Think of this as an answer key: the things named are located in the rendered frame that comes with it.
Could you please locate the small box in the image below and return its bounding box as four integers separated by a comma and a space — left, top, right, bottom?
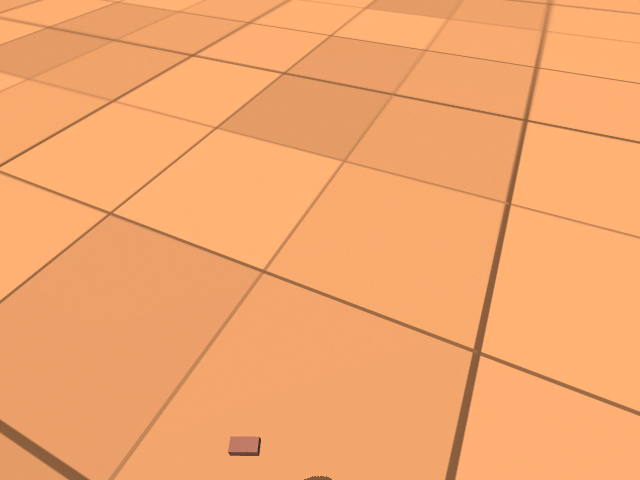
228, 436, 261, 456

